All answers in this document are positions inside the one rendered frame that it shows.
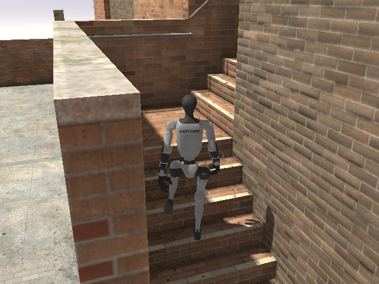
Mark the robot left hand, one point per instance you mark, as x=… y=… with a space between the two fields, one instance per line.
x=162 y=184

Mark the left robot shin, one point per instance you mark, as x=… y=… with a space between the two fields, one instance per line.
x=173 y=187

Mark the robot right hand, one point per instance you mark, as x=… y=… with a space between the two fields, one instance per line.
x=212 y=166

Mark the robot left foot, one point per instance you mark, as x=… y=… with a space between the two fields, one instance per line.
x=169 y=207

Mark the robot right upper arm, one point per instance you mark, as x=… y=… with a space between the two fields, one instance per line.
x=208 y=126

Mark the robot left upper arm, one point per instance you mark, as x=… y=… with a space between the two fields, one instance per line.
x=171 y=125

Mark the left robot forearm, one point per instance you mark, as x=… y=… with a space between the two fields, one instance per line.
x=163 y=163

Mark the right robot forearm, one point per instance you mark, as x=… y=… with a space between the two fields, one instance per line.
x=215 y=156

